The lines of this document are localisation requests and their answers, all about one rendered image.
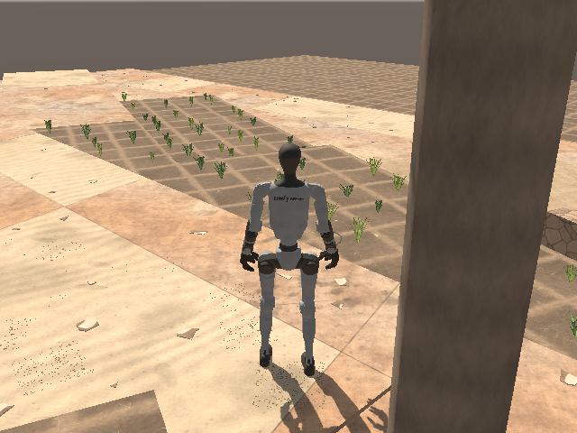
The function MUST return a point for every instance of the left robot upper arm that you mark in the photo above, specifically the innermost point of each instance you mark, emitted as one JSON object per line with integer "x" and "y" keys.
{"x": 261, "y": 190}

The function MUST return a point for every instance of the left robot hand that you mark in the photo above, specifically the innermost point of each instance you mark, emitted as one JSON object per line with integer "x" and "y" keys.
{"x": 248, "y": 258}

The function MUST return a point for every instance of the robot right foot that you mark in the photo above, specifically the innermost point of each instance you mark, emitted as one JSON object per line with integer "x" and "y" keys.
{"x": 309, "y": 368}

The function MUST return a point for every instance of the left robot forearm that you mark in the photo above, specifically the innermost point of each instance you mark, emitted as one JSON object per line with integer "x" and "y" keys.
{"x": 249, "y": 240}

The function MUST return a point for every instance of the right robot hand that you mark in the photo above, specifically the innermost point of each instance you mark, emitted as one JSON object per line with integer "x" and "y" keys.
{"x": 328, "y": 256}

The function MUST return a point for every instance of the humanoid robot head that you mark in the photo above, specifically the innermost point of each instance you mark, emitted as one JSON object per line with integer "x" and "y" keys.
{"x": 289, "y": 158}

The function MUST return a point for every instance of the right robot forearm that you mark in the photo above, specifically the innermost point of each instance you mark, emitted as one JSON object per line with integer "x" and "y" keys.
{"x": 328, "y": 239}

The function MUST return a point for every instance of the right robot upper arm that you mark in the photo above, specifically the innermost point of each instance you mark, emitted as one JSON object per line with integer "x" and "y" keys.
{"x": 318, "y": 193}

